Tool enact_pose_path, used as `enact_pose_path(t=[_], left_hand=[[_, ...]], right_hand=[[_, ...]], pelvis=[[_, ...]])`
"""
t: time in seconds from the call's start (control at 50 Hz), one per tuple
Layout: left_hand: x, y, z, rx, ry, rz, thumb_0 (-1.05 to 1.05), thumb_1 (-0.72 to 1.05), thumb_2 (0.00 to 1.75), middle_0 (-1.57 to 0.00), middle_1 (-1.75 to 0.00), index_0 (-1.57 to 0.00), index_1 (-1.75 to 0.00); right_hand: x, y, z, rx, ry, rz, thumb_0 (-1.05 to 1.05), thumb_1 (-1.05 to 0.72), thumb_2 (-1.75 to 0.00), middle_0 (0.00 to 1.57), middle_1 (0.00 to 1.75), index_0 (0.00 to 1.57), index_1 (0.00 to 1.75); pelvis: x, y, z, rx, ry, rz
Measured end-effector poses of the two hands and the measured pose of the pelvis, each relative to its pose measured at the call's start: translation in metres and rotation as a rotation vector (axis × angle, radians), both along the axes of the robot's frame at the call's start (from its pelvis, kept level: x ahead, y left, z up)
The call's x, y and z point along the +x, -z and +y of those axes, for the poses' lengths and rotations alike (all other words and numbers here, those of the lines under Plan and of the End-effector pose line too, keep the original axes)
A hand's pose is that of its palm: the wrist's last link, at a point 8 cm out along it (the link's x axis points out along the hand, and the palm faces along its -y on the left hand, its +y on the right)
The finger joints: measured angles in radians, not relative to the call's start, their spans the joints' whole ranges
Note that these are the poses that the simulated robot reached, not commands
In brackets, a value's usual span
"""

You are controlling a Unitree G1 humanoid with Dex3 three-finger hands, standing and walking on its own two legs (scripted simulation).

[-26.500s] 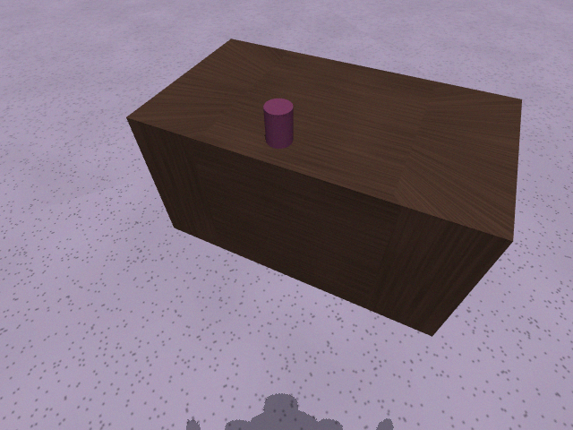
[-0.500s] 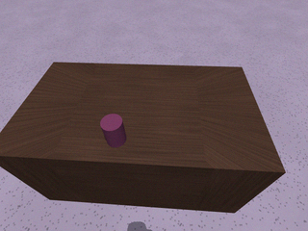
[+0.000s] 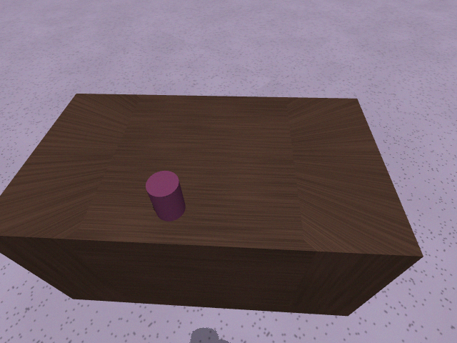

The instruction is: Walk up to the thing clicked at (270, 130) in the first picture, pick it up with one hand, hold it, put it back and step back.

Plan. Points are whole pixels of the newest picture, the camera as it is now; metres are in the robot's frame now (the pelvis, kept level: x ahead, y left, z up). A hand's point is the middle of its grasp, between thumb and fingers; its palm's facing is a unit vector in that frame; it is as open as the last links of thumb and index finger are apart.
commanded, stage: stand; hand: left
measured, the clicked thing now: (166, 196) +0.48 +0.19 -0.13
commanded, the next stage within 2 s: step back in 0.18 s
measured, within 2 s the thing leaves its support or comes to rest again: neither
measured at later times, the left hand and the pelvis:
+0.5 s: hand out of the picture +0.07 +0.30 -0.18, palm faces -0.03 -0.92 -0.39, open 7.4 cm; pelvis -0.05 +0.03 -0.02, yaw +0 degrees
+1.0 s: hand out of the picture -0.03 +0.28 -0.17, palm faces -0.10 -0.91 -0.39, open 7.4 cm; pelvis -0.16 +0.02 -0.03, yaw -4 degrees
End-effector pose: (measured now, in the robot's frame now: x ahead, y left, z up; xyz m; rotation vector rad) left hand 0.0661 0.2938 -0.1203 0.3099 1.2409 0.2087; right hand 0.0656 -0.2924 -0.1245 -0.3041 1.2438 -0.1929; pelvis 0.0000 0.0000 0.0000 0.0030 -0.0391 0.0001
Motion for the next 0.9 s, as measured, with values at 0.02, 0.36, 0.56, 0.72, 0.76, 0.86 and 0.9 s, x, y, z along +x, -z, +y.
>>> enact_pose_path(t=[0.02, 0.36, 0.56, 0.72, 0.76, 0.86, 0.9], left_hand=[[0.000, 0.000, 0.000, 0.000, 0.000, -0.001, 0.01, 0.90, 0.89, -0.20, -0.30, -0.21, -0.30], [-0.001, 0.006, 0.017, 0.034, -0.009, -0.031, 0.01, 0.90, 0.89, -0.20, -0.30, -0.21, -0.30], [0.007, 0.028, 0.057, 0.041, 0.055, -0.106, 0.01, 0.90, 0.89, -0.20, -0.30, -0.21, -0.30], [-0.017, 0.025, 0.054, 0.013, 0.091, -0.084, 0.01, 0.90, 0.89, -0.20, -0.30, -0.21, -0.30], [-0.029, 0.024, 0.052, 0.011, 0.103, -0.065, 0.01, 0.90, 0.89, -0.20, -0.30, -0.21, -0.30], [-0.056, 0.024, 0.045, 0.022, 0.121, -0.043, 0.01, 0.90, 0.89, -0.20, -0.30, -0.21, -0.30], [-0.067, 0.023, 0.041, 0.032, 0.124, -0.048, 0.01, 0.90, 0.89, -0.20, -0.30, -0.21, -0.30]], right_hand=[[0.000, 0.000, 0.000, 0.000, -0.001, -0.001, 0.01, -0.90, -0.90, 0.21, 0.30, 0.20, 0.30], [-0.006, 0.004, -0.013, -0.036, 0.007, -0.003, 0.00, -0.90, -0.90, 0.21, 0.30, 0.20, 0.30], [-0.055, 0.003, 0.005, -0.115, 0.007, 0.002, 0.00, -0.90, -0.90, 0.20, 0.30, 0.20, 0.30], [-0.106, -0.009, 0.026, -0.112, 0.043, 0.038, 0.01, -0.90, -0.90, 0.21, 0.30, 0.20, 0.30], [-0.113, -0.009, 0.027, -0.108, 0.050, 0.018, 0.01, -0.90, -0.90, 0.21, 0.30, 0.20, 0.30], [-0.127, -0.002, 0.021, -0.092, 0.046, -0.033, 0.01, -0.90, -0.90, 0.21, 0.30, 0.20, 0.30], [-0.133, 0.004, 0.015, -0.083, 0.044, -0.050, 0.01, -0.90, -0.90, 0.21, 0.30, 0.20, 0.30]], pelvis=[[0.000, 0.000, 0.000, 0.000, 0.000, 0.000], [-0.027, 0.012, 0.002, -0.011, -0.001, 0.009], [-0.063, 0.034, 0.038, -0.006, 0.001, 0.012], [-0.090, 0.019, 0.046, -0.029, 0.034, 0.013], [-0.098, 0.018, 0.046, -0.029, 0.046, 0.012], [-0.122, 0.023, 0.039, -0.021, 0.073, 0.009], [-0.132, 0.027, 0.034, -0.014, 0.082, 0.008]])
